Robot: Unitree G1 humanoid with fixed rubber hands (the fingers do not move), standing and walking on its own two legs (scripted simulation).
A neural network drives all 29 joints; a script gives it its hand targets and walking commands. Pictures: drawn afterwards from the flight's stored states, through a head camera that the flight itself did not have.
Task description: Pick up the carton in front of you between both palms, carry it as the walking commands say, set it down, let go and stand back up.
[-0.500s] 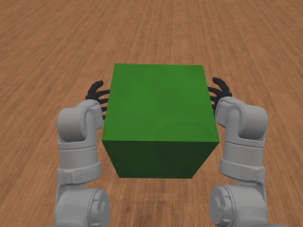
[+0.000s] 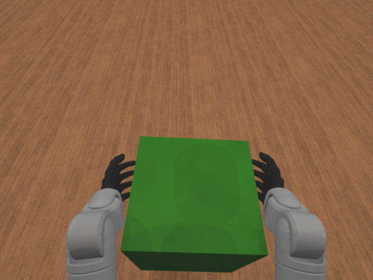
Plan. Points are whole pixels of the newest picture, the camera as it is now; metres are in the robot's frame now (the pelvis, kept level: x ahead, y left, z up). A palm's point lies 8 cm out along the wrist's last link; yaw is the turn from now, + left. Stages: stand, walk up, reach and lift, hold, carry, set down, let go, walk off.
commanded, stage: carry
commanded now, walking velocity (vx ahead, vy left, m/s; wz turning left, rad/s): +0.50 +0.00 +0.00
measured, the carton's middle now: (190, 211) +0.26 +0.00 +0.01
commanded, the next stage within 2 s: hold in 1.94 s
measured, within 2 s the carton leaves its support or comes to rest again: neither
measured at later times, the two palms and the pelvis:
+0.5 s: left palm (129, 110) +0.49 +0.14 +0.09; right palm (248, 102) +0.51 -0.16 +0.09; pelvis +0.25 -0.03 -0.01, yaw +3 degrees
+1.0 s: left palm (131, 95) +0.56 +0.15 +0.08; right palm (240, 91) +0.57 -0.15 +0.08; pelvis +0.32 -0.01 -0.01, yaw +2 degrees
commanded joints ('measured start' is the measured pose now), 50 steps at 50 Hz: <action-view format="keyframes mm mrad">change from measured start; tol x16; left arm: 1 -358 -929 -716 -140 -307 -9 -166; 12 -350 -691 -642 -93 -297 107 -153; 19 -396 -904 -691 -102 -344 56 -196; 50 -342 -831 -698 -54 -295 45 -198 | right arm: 1 -332 944 734 -145 349 27 179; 12 -317 685 659 -99 303 139 158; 19 -337 912 709 -78 309 91 178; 50 -286 843 694 -35 284 70 196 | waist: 1 14 129 -326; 11 38 84 -180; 13 64 -285 -342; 27 42 49 -226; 50 33 3 -273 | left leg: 1 372 266 -242 -136 301 102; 10 123 136 30 125 473 -49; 14 -255 5 -127 743 -408 -110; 24 146 74 -55 2 109 -85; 34 115 163 -120 136 597 -58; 50 102 145 -108 156 426 -46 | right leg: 1 -100 -33 -13 -210 66 17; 10 303 35 -175 -564 438 0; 13 692 -380 390 -623 882 -243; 25 270 -171 -47 -612 250 -40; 32 342 -133 -43 -464 588 9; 50 336 -133 -19 -449 572 -6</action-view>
